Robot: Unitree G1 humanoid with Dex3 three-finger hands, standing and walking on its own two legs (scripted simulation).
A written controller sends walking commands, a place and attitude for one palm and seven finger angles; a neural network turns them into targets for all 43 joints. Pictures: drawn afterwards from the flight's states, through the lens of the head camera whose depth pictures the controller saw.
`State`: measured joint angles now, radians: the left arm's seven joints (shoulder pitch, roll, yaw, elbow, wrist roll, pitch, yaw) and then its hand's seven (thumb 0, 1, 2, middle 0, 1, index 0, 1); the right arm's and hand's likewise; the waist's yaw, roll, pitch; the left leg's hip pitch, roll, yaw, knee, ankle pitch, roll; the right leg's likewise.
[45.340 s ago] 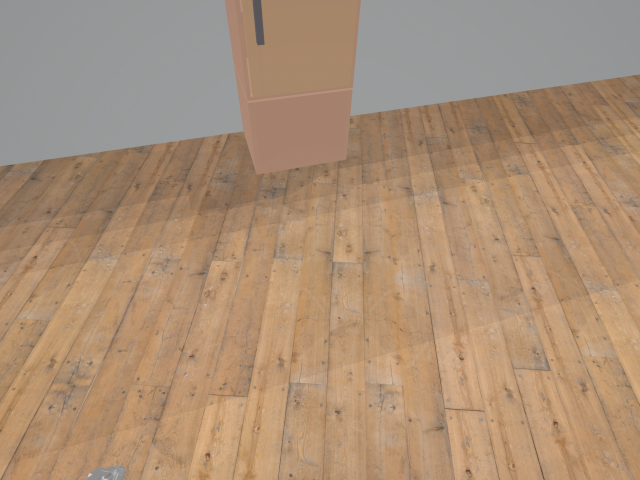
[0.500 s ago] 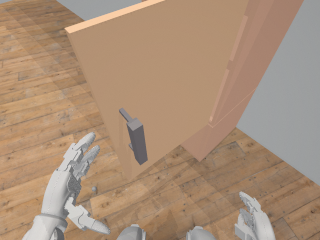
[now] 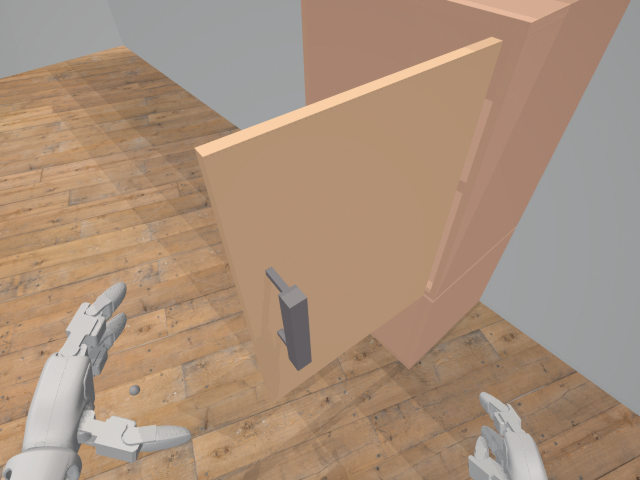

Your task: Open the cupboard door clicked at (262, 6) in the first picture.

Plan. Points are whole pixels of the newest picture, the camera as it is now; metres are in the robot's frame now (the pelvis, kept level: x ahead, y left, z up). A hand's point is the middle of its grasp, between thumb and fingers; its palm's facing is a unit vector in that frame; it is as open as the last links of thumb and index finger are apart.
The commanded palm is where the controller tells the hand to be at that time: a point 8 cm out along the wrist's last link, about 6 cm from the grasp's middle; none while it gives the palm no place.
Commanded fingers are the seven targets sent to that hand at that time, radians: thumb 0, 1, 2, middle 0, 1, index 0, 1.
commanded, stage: draw the hand back to the body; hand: left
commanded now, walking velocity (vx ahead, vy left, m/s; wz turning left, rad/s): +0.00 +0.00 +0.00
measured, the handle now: (287, 320) +0.33 +0.08 +0.00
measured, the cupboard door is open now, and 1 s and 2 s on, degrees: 85 85 85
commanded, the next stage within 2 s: step back with the hand held close in 0.90 s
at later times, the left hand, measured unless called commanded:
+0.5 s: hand (48, 321) +0.21 +0.26 +0.18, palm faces +0.42 -0.81 -0.42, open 9.3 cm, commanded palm +0.16 +0.30 +0.20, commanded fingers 0.00 0.90 0.90 -0.20 -0.30 -0.20 -0.30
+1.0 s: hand (49, 325) +0.20 +0.25 +0.19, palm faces +0.44 -0.80 -0.40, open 7.4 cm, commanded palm +0.16 +0.29 +0.21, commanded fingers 0.00 0.90 0.90 -0.20 -0.30 -0.20 -0.30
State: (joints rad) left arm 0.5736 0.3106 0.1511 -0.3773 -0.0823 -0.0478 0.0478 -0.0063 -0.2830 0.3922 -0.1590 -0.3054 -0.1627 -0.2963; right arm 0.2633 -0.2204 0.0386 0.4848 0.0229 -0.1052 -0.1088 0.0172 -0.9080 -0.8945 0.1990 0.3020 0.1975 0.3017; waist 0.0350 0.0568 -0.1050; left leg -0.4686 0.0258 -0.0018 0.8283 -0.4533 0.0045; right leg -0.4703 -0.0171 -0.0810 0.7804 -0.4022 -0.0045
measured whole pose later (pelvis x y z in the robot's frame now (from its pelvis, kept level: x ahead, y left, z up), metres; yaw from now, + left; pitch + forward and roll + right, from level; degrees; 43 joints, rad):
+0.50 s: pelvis +0.02 +0.01 +0.03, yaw -1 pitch -3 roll -1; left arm 0.49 0.35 0.31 -0.41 -0.05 -0.06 0.11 0.01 0.56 0.76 -0.19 -0.31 -0.20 -0.30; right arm 0.20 -0.22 0.03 0.62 0.00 -0.13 -0.08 0.02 -0.91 -0.89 0.20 0.30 0.20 0.30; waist 0.07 0.06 0.00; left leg -0.10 0.01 0.03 0.46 -0.31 0.01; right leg -0.12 -0.02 -0.05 0.43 -0.26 0.01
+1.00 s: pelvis +0.01 -0.01 +0.04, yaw -2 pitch -5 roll -1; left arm 0.46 0.33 0.33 -0.37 -0.05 -0.08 0.11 0.02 0.89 0.90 -0.21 -0.31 -0.21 -0.30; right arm 0.19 -0.22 0.01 0.66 -0.01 -0.13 -0.08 0.02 -0.91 -0.89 0.20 0.30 0.20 0.30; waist 0.07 0.07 0.03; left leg -0.05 0.03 0.03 0.40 -0.27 0.00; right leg -0.07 0.00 -0.05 0.37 -0.22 -0.01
